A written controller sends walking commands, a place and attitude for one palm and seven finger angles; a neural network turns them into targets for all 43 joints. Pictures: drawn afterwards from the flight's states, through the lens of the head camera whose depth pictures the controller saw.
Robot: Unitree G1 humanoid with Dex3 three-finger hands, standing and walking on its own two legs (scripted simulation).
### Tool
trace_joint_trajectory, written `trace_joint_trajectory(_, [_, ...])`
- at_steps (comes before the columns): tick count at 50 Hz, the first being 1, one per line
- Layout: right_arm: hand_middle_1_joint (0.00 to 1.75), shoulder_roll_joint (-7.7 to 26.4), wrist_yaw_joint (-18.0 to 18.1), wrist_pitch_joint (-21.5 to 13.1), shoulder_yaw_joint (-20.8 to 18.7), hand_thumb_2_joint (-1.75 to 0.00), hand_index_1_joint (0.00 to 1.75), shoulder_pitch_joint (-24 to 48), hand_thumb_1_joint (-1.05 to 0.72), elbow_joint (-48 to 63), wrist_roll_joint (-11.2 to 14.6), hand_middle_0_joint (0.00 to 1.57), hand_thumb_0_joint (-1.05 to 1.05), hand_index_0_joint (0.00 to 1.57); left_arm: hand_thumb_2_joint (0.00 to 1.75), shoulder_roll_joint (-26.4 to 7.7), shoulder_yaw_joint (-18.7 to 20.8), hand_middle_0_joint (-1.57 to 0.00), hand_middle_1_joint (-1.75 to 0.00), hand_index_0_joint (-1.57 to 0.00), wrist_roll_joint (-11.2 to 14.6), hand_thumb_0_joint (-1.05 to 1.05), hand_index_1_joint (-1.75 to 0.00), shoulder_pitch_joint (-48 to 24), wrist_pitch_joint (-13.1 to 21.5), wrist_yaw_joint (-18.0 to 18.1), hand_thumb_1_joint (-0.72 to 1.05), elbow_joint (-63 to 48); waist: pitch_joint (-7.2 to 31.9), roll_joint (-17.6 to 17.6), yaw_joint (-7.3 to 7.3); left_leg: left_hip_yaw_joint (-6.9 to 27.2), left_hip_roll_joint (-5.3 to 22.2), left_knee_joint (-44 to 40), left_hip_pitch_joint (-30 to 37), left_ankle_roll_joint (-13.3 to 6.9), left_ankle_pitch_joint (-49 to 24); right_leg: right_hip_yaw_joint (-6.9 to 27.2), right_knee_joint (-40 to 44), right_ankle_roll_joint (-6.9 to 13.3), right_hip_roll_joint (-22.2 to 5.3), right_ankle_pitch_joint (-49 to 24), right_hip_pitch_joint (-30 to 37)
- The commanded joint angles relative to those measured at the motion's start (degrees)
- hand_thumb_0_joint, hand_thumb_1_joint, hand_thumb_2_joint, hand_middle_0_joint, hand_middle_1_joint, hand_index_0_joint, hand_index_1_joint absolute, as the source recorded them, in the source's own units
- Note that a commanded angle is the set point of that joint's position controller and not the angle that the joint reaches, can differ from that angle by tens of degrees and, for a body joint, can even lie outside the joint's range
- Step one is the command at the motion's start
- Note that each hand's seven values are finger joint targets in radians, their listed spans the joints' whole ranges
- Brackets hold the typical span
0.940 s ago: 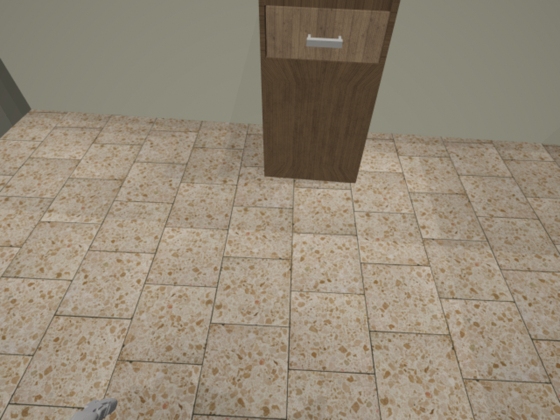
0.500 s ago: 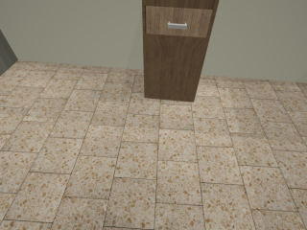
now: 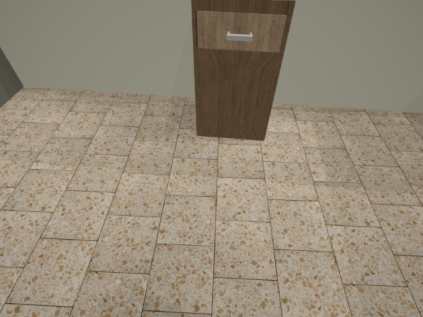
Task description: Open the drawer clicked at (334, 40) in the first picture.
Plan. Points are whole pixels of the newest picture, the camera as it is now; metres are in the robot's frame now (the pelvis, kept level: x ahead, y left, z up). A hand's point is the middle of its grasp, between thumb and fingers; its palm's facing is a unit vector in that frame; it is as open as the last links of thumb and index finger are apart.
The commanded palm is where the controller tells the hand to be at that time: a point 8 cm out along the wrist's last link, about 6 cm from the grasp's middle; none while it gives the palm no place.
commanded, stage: look at it before walking up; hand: left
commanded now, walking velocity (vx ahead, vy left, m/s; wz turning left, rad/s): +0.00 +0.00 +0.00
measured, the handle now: (239, 35) +1.37 -0.07 -0.04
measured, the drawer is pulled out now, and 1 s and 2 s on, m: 0.00 0.00 0.00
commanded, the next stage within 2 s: walk to a spot facing it in 0.50 s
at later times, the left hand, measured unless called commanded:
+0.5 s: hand out of the picture +0.07 +0.25 -0.16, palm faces -0.04 -0.95 -0.32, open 7.3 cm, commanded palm none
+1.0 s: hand out of the picture +0.10 +0.16 -0.18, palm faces -0.14 -0.96 -0.24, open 7.4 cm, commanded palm none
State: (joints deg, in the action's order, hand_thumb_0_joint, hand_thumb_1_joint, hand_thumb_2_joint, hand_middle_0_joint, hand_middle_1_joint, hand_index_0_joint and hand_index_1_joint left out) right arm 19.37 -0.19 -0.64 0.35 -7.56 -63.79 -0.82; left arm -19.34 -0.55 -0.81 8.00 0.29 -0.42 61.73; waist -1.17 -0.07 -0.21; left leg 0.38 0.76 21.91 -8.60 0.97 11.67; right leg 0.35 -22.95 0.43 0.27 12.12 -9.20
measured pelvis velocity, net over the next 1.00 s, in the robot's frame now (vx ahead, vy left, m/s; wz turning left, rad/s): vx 0.07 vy -0.04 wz -0.18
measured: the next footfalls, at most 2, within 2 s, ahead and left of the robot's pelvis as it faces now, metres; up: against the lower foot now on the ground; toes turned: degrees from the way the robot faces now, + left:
left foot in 1.46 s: +0.44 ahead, +0.00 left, +0.00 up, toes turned -13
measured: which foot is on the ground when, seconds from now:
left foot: down 0.00-0.96, up 0.98-1.00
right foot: down 0.00-1.00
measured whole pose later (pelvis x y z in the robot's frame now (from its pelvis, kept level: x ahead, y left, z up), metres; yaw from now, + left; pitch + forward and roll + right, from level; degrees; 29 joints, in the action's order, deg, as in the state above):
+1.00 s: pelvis +0.07 -0.04 -0.03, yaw -10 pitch +0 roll +1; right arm 13.9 -0.1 -0.4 -2.0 -17.0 -62.4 -1.4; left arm -11.8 2.2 -1.6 18.8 1.3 -2.3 57.9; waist -2.1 -2.2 1.2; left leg -6.2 6.8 46.4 -12.2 2.2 28.5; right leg -4.9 -38.9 3.1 0.3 18.5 -18.7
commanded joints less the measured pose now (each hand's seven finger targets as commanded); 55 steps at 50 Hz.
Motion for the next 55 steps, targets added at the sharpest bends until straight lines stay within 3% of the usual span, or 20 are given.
trace_joint_trajectory(1, [0.3, 11.59, 0.85, -1.32, -2.31, -0.9, 0.3, 3.12, -0.9, 3.63, 0.24, 0.2, 0.0, 0.2, 0.9, -11.89, 2.5, -0.2, -0.3, -0.2, 0.21, 0.0, -0.3, -2.47, 1.14, 0.99, 0.9, -3.45, 1.93, 0.41, 0.35, 5.04, 5.72, -3.71, -0.43, -2.35, -4.31, 6.36, 5.04, 1.44, -6.95, -2.83, -0.34])
trace_joint_trajectory(30, [0.3, 11.65, 0.95, -1.44, -2.32, -0.9, 0.3, 3.59, -0.9, 3.38, 0.37, 0.2, 0.0, 0.2, 0.9, -11.73, 2.34, -0.2, -0.3, -0.2, 0.16, 0.0, -0.3, -1.38, 1.26, 1.02, 0.9, -2.69, 3.02, -0.56, 0.45, 5.04, 6.23, -4.01, 1.53, -2.39, -7.93, 5.79, 4.8, 1.22, -6.97, -7.58, 0.76])
trace_joint_trajectory(32, [0.3, 5.11, 0.82, -0.59, -0.89, -0.9, 0.3, 0.07, -0.9, 2.06, -0.04, 0.2, 0.0, 0.2, 0.9, -5.39, 1.18, -0.2, -0.3, -0.2, 0.19, 0.0, -0.3, 2.12, 0.1, 1.13, 0.9, -1.36, 3.3, 0.3, 0.31, 2.94, 6.02, -2.3, 2.11, -1.28, -2.12, 6.32, 4.22, 0.63, -6.18, -1.55, -0.34])
trace_joint_trajectory(33, [0.3, 4.56, 0.78, -0.19, -0.99, -0.9, 0.3, -1.72, -0.9, 2.04, -0.19, 0.2, 0.0, 0.2, 0.9, -4.89, 1.28, -0.2, -0.3, -0.2, -0.01, 0.0, -0.3, 3.39, -0.4, 0.94, 0.9, -1.33, 3.37, 0.84, 0.34, 2.21, 5.98, -1.41, 1.88, -1.3, 3.78, 7.02, 3.87, 0.95, -5.68, 4.77, -1.58])
trace_joint_trajectory(34, [0.3, 5.02, 0.74, 0.02, -1.4, -0.9, 0.3, -2.04, -0.9, 2.28, -0.38, 0.2, 0.0, 0.2, 0.9, -5.11, 1.56, -0.2, -0.3, -0.2, -0.19, 0.0, -0.3, 3.64, -0.81, 0.59, 0.9, -1.78, 0.75, 0.29, 0.26, 2.1, 5.98, -1.69, 0.44, -1.5, 9.65, 7.58, 3.69, 1.29, -4.98, 10.34, -4.37])
trace_joint_trajectory(36, [0.3, 6.54, 0.71, 0.27, -2.24, -0.9, 0.3, -3.16, -0.9, 3.21, -0.62, 0.2, 0.0, 0.2, 0.9, -5.35, 2.37, -0.2, -0.3, -0.2, -0.48, 0.0, -0.3, 3.78, -1.38, -0.13, 0.9, -3.38, -4.01, -1.09, -0.06, 3.86, 7.49, -4.15, -2.24, -2.6, 21.0, 7.52, 1.11, 1.76, -2.75, 17.83, -9.78])
trace_joint_trajectory(37, [0.3, 7.49, 0.79, 0.22, -2.88, -0.9, 0.3, -3.76, -0.9, 3.85, -0.61, 0.2, 0.0, 0.2, 0.9, -4.86, 2.65, -0.2, -0.3, -0.2, -0.49, 0.0, -0.3, 4.48, -1.36, -0.46, 0.9, -4.27, -5.37, -3.49, -0.07, 5.94, 9.21, -5.51, -1.72, -3.78, 24.25, 6.55, -2.05, 1.75, -1.37, 18.31, -13.04])
trace_joint_trajectory(39, [0.3, 9.81, 0.98, -0.23, -4.26, -0.9, 0.3, -6.35, -0.9, 4.45, -0.43, 0.2, 0.0, 0.2, 0.9, -2.8, 3.11, -0.2, -0.3, -0.2, -0.54, 0.0, -0.3, 4.27, -1.02, -0.98, 0.9, -6.16, -6.48, -8.99, -1.22, 13.03, 16.56, -10.56, 0.22, -7.87, 28.85, 0.28, -15.51, 0.87, 1.9, 14.07, -18.38])
trace_joint_trajectory(40, [0.3, 10.03, 1.07, -0.82, -4.75, -0.9, 0.3, -7.34, -0.9, 4.83, -0.32, 0.2, 0.0, 0.2, 0.9, -1.87, 3.33, -0.2, -0.3, -0.2, -0.5, 0.0, -0.3, 2.66, -0.86, -1.2, 0.9, -7.57, -6.37, -10.43, -1.71, 14.73, 20.18, -12.55, 2.54, -10.39, 24.6, -1.02, -22.88, 0.38, 0.14, 14.82, -22.13])
trace_joint_trajectory(41, [0.3, 9.41, 1.13, -1.35, -4.98, -0.9, 0.3, -8.12, -0.9, 5.05, -0.36, 0.2, 0.0, 0.2, 0.9, -1.59, 3.6, -0.2, -0.3, -0.2, -0.57, 0.0, -0.3, 1.2, -0.7, -1.45, 0.9, -8.86, -6.83, -9.74, -2.07, 14.08, 21.43, -12.36, 4.5, -11.55, 19.29, -0.18, -25.77, 0.11, -1.96, 16.24, -25.26])
trace_joint_trajectory(43, [0.3, 7.94, 1.22, -1.94, -5.07, -0.9, 0.3, -7.5, -0.9, 5.54, -0.49, 0.2, 0.0, 0.2, 0.9, -0.48, 4.01, -0.2, -0.3, -0.2, -0.5, 0.0, -0.3, 1.66, -0.1, -1.95, 0.9, -9.64, -5.1, -7.68, -1.15, 8.63, 21.49, -9.16, 5.07, -10.76, 10.45, -0.36, -23.93, 0.05, -4.51, 15.9, -23.61])
trace_joint_trajectory(45, [0.3, 6.76, 1.29, -2.06, -4.97, -0.9, 0.3, -4.88, -0.9, 6.29, -0.7, 0.2, 0.0, 0.2, 0.9, 1.7, 4.14, -0.2, -0.3, -0.2, -0.37, 0.0, -0.3, 7.09, 0.3, -2.21, 0.9, -8.55, -2.66, -6.82, 1.61, 1.06, 18.78, -2.82, 1.4, -7.93, 2.8, -2.97, -15.78, 0.19, -4.18, 12.69, -13.26])
trace_joint_trajectory(46, [0.3, 6.21, 1.24, -1.95, -4.91, -0.9, 0.3, -3.71, -0.9, 6.34, -0.69, 0.2, 0.0, 0.2, 0.9, 1.99, 4.43, -0.2, -0.3, -0.2, -0.53, 0.0, -0.3, 12.87, 0.61, -2.19, 0.9, -6.51, -0.64, -4.66, 4.28, -3.51, 15.78, 5.48, -2.54, -5.64, 3.33, -5.33, -9.49, 0.41, -2.17, 6.8, -4.04])
trace_joint_trajectory(47, [0.3, 3.84, 0.87, -1.94, -4.49, -0.9, 0.3, -3.63, -0.9, 6.91, -0.29, 0.2, 0.0, 0.2, 0.9, -0.99, 5.21, -0.2, -0.3, -0.2, -0.83, 0.0, -0.3, 21.08, 1.27, -1.76, 0.9, -3.82, 2.26, 5.06, 7.59, -8.58, 10.75, 20.4, -10.6, -2.82, 6.1, -1.85, -2.18, 1.2, -2.61, 4.53, 7.82])
trace_joint_trajectory(48, [0.3, -1.15, 0.26, -2.02, -3.19, -0.9, 0.3, -2.6, -0.9, 9.67, 0.14, 0.2, 0.0, 0.2, 0.9, -8.72, 6.72, -0.2, -0.3, -0.2, -1.13, 0.0, -0.3, 27.4, 2.36, -0.46, 0.9, -2.09, 2.4, 26.31, 9.1, -12.07, 2.5, 39.71, -30.09, 0.85, 21.58, 25.65, 7.42, 6.69, -18.23, 6.28, 16.03])
trace_joint_trajectory(49, [0.3, 0.19, 0.18, -2.56, -3.24, -0.9, 0.3, 1.7, -0.9, 12.06, -0.24, 0.2, 0.0, 0.2, 0.9, -8.09, 6.49, -0.2, -0.3, -0.2, 0.06, 0.0, -0.3, 29.74, 2.37, 0.64, 0.9, -1.97, 1.83, 19.33, 9.56, -4.63, 2.66, 46.04, -33.97, 0.05, 21.89, 36.03, 11.05, 10.87, -21.93, 1.54, 15.07])
trace_joint_trajectory(50, [0.3, 0.48, 0.16, -2.84, -3.86, -0.9, 0.3, 0.97, -0.9, 11.3, -0.08, 0.2, 0.0, 0.2, 0.9, -6.68, 6.34, -0.2, -0.3, -0.2, 0.13, 0.0, -0.3, 26.06, 2.67, 0.96, 0.9, -2.82, 0.57, 12.63, 7.16, -1.59, 5.47, 47.37, -34.22, -0.58, 15.47, 31.06, 9.97, 12.33, -21.13, 2.53, 13.76])
trace_joint_trajectory(51, [0.3, -0.16, 0.03, -3.0, -3.78, -0.9, 0.3, 2.6, -0.9, 10.9, -0.1, 0.2, 0.0, 0.2, 0.9, -4.55, 5.88, -0.2, -0.3, -0.2, -0.03, 0.0, -0.3, 23.43, 2.88, 0.83, 0.9, -3.39, -1.82, 9.48, 6.51, -1.82, 6.45, 48.6, -33.91, -0.29, 12.21, 30.31, 10.3, 12.52, -19.37, 2.71, 9.08])
trace_joint_trajectory(53, [0.3, -1.38, -0.19, -2.6, -4.02, -0.9, 0.3, 0.59, -0.9, 9.45, -0.64, 0.2, 0.0, 0.2, 0.9, -1.17, 5.0, -0.2, -0.3, -0.2, -0.37, 0.0, -0.3, 18.71, 3.26, 1.1, 0.9, -4.7, -3.53, 2.38, 3.26, -1.23, 7.78, 46.77, -31.06, 0.53, 7.17, 23.13, 10.19, 12.04, -17.41, -0.53, 3.56])
trace_joint_trajectory(55, [0.3, -3.13, -0.33, -1.88, -3.92, -0.9, 0.3, -1.31, -0.9, 8.66, -0.75, 0.2, 0.0, 0.2, 0.9, 0.12, 4.57, -0.2, -0.3, -0.2, -0.54, 0.0, -0.3, 19.1, 3.87, 1.08, 0.9, -4.25, -3.79, 1.74, 1.65, -2.4, 7.34, 44.9, -29.99, 1.51, 4.01, 17.87, 10.25, 10.89, -15.06, -7.91, 1.71])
